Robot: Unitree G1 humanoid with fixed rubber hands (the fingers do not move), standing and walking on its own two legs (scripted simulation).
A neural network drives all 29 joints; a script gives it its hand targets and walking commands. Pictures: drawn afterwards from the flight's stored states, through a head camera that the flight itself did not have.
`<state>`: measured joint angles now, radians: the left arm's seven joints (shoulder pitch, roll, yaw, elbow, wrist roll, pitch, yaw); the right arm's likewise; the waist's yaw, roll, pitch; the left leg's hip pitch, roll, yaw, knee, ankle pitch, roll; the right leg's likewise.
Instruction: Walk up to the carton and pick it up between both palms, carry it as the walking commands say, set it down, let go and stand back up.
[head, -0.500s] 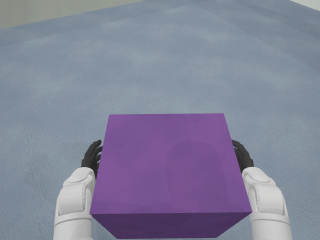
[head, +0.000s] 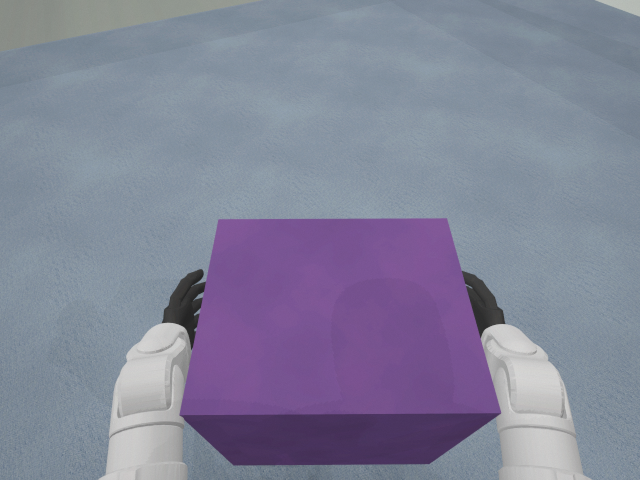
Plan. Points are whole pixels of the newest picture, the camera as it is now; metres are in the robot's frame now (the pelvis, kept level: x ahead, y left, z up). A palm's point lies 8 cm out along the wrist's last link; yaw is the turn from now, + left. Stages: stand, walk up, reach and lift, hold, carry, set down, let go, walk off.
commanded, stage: hold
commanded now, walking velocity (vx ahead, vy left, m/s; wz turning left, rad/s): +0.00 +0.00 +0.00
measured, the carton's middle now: (332, 351) +0.28 +0.00 -0.02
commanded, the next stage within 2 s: carry in 0.28 s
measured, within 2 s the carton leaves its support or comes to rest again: neither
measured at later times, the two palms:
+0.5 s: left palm (183, 317) +0.29 +0.17 +0.06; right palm (493, 307) +0.29 -0.20 +0.05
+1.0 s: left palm (102, 271) +0.38 +0.30 +0.04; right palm (358, 215) +0.47 -0.06 +0.03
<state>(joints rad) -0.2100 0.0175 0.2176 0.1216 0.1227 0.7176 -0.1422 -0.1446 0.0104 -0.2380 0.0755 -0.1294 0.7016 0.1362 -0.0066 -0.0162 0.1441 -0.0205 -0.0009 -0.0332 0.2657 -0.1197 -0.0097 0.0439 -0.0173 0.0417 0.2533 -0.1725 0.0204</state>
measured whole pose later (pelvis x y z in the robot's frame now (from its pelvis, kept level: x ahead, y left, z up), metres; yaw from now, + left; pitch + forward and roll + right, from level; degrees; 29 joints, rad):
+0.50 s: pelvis +0.01 -0.03 -0.01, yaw +5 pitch +2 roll +2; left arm -0.24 0.03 0.18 0.08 0.06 0.83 -0.11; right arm -0.10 0.01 -0.23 -0.06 -0.09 0.84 0.08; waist 0.00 -0.03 -0.09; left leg -0.33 -0.01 -0.04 0.56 -0.37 0.00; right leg -0.21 -0.02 -0.08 0.44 -0.31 -0.02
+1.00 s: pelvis +0.17 +0.04 -0.02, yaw +15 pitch +3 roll +0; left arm -0.14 0.03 0.23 -0.31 -0.05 1.13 -0.01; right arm -0.08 0.08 -0.24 -0.36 0.00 1.10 -0.01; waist 0.04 0.01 0.03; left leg -0.40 -0.02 0.18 0.48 -0.15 0.11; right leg -0.32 -0.06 -0.06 1.01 -0.50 0.04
